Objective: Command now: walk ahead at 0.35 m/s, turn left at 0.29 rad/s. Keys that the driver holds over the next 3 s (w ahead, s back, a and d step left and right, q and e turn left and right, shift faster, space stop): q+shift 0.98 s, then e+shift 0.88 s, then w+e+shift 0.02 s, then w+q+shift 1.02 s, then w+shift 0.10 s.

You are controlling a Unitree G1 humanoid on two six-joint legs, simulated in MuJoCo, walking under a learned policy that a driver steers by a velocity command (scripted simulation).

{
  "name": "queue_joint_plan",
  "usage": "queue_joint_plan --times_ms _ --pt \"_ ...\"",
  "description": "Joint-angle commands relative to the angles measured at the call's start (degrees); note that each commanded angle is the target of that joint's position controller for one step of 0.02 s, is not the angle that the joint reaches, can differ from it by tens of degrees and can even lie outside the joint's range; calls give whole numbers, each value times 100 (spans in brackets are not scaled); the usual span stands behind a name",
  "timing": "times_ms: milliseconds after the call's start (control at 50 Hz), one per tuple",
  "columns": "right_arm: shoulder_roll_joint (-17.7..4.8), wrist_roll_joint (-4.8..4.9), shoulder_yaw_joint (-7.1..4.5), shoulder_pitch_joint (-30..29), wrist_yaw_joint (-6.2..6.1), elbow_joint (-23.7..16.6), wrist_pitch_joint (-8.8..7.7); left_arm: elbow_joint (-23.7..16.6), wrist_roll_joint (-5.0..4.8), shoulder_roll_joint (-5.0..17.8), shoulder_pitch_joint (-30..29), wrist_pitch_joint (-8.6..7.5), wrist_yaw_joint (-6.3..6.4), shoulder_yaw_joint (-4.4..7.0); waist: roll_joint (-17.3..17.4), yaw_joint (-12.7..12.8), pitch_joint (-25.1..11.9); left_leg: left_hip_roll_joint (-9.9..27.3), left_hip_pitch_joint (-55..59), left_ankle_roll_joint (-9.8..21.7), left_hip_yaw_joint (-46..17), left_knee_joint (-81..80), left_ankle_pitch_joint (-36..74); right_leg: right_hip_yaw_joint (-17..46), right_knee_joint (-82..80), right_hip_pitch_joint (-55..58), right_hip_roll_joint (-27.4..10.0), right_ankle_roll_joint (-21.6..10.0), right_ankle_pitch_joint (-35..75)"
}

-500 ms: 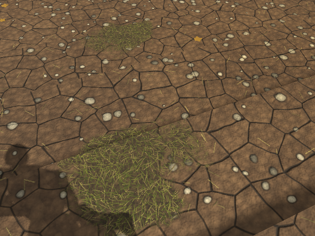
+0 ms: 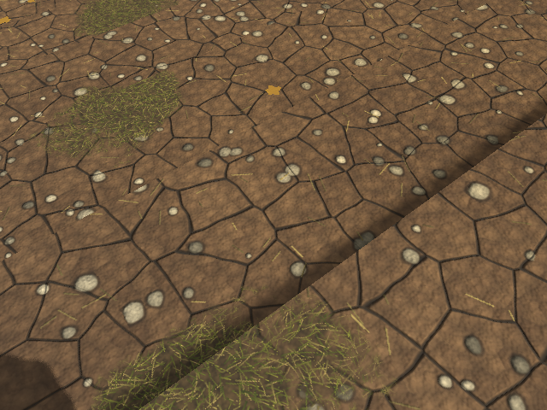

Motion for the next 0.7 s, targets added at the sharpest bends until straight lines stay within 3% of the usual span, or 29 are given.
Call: queue_joint_plan --times_ms 20,40,60,80,100,120,140,180,200,220,240,260,280,300,320,340,360,380,400,440,480,540,580,600,620,640,660,680,700 --pt "-968 39 -184 1267 -197 -35 65 -738 492 400 -431 -9 -44 -60 -456 -303 -1030 2952 2714 2153 -3407 -265 4848 -482 -101 -3095 -791 25 858" --pt "-759 43 -94 1389 -179 236 8 -940 509 191 -1013 38 -59 -74 -335 -245 -511 2697 1777 1932 -3148 -282 5276 -355 -749 -2889 -851 -18 1117" --pt "-724 59 -54 1150 -154 289 -22 -1231 370 267 -1419 38 -77 -93 -307 97 59 1961 759 1350 -2429 -663 4523 -420 -3007 -2385 -912 25 1911" --pt "-752 -10 -74 885 -159 223 25 -1348 244 148 -1603 54 -111 -156 237 81 130 1242 -184 1094 -1888 -1046 4366 -828 -4449 -1282 -657 48 2560" --pt "-755 -74 -84 614 -157 151 72 -1213 232 -57 -1234 25 -154 -226 762 194 -223 734 -464 885 -1435 -904 4632 -903 -5307 -198 -434 6 3352" --pt "-745 -29 -94 566 -147 111 150 -1114 124 -182 -1010 25 -169 -264 1213 239 -547 554 -359 745 -1272 -736 4822 -960 -5901 403 -205 1 3653" --pt "-729 32 -125 628 -130 76 221 -1066 48 -174 -933 34 -156 -271 1310 233 -805 560 -68 647 -1324 -536 4930 -916 -6186 646 -82 11 3916" --pt "-669 163 -173 740 -147 -44 326 -1105 59 31 -1169 70 -86 -240 971 140 -812 679 391 398 -1777 -246 4335 -633 -6772 671 -106 26 4176" --pt "-1211 -406 -273 -104 108 -812 -16 -970 357 -185 -487 60 -457 -318 217 585 -570 1030 -655 567 -2319 -283 3980 -14 -7090 1230 -656 214 4421" --pt "-1439 -320 -418 -357 231 -829 -93 -868 281 96 -277 86 -495 -173 249 708 -584 1170 -861 641 -2583 -279 4120 -156 -6953 1729 -689 161 4457" --pt "-1175 -160 -371 -135 278 -819 -155 -887 203 386 -199 44 -423 -23 365 709 -678 1037 -864 503 -2697 61 4117 -85 -7288 2045 -777 -72 4443" --pt "-478 388 -316 620 76 -398 215 -1002 211 412 -602 -24 -89 -37 588 249 -814 157 189 3 -1912 926 2051 -184 -8540 1907 -826 -196 4880" --pt "-49 464 -208 1401 -82 -510 318 -1086 271 555 -443 -86 11 4 -169 -73 -1253 -77 -603 -157 -1497 2157 -848 696 -7875 3124 -2271 -621 7510" --pt "442 -297 88 2300 104 -671 12 -1192 145 797 -310 -191 -264 182 -1870 -93 -2668 -448 -1738 -485 -1155 2784 -2907 2622 -8490 4475 -3894 -3224 8043" --pt "-361 -350 -152 1940 98 -511 85 -1308 289 562 -898 -185 -351 218 -587 -54 -1537 249 -1947 -546 -959 3824 -2929 2824 -9044 3056 -4009 -2777 5538" --pt "-608 -295 -233 1587 -38 -440 173 -1329 78 352 -1132 -235 -355 213 -41 -43 -992 575 -1639 -592 -828 3972 -2563 2248 -9409 2086 -3462 -2198 3777" --pt "-516 -330 -237 1520 -180 -405 207 -1366 -66 39 -1404 -293 -287 142 -35 -209 -866 683 -1339 -646 -594 3917 -2317 1479 -9662 1711 -2972 -1772 3050" --pt "-435 -374 -194 1400 -210 -472 180 -1332 -98 -1 -1510 -347 -186 126 -348 -304 -623 724 -953 -583 -393 3881 -2040 835 -9793 1297 -2593 -1609 3468" --pt "-314 -406 -99 1188 -112 -591 159 -1379 4 198 -1693 -410 -81 208 -271 -384 -470 777 -649 -538 -135 3605 -1832 251 -9870 1060 -2370 -1448 3699" --pt "-103 -227 35 888 225 -720 207 -1498 132 572 -1861 -493 46 413 -47 -227 -401 789 32 -487 319 2573 -1463 -797 -9893 813 -1907 -1079 3592" --pt "-221 -135 60 390 492 -980 224 -1485 253 844 -1542 -423 57 585 -181 74 -315 884 -14 -467 472 1830 -1039 -951 -9743 1187 -2083 -1036 3312" --pt "-689 25 -111 378 604 -1118 124 -1543 361 907 -1530 -382 27 639 -311 -31 -245 748 528 -126 522 836 -109 -902 -9292 1173 -2451 -870 2605" --pt "-1062 -10 -328 523 551 -1153 -12 -1439 398 595 -1330 -413 29 502 -92 -135 -249 568 1212 384 355 199 891 -1175 -8581 837 -2371 -343 1945" --pt "-1654 -67 -495 799 415 -1174 -106 -1584 319 204 -1013 -414 50 404 1153 -61 -410 1485 1791 1317 -1075 -501 3008 -1915 -7127 346 -1593 301 1363" --pt "-2323 -85 -636 767 354 -1447 -246 -2011 229 1 -1058 -512 102 285 1583 10 -761 2650 2238 2556 -3227 -923 3198 -1546 -6297 -519 -602 698 307" --pt "-2039 -216 -649 652 239 -1320 -379 -1824 149 337 -1391 -498 57 345 869 -256 -84 2387 1958 2078 -2848 -1072 1806 -775 -5978 -1085 -671 689 564" --pt "-1722 -148 -561 550 187 -1283 -414 -1797 154 634 -1584 -415 58 436 1013 -293 -29 2009 1920 1637 -2445 -1095 1070 -685 -5614 -1223 -743 660 868" --pt "-1397 -19 -426 372 162 -1322 -345 -1694 296 821 -1482 -350 60 523 1110 -194 -187 1853 1959 1479 -2345 -1063 915 -602 -5221 -1254 -773 604 1006" --pt "-1200 50 -309 119 181 -1374 -263 -1603 411 786 -1307 -313 55 490 1078 -32 -226 1837 1681 1397 -2319 -1055 992 -445 -5028 -1088 -822 538 1139"
Next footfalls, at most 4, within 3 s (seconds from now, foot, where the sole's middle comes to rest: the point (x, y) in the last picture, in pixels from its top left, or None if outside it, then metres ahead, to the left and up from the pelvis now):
0.26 right None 0.28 -0.05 -0.77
0.58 left None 0.13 0.20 -0.77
0.98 right None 0.30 0.08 -0.77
1.22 left None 0.10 0.21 -0.77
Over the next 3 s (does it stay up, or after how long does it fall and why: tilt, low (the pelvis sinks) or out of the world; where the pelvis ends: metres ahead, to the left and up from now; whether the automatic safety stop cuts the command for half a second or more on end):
stays up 0.84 0.39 -0.19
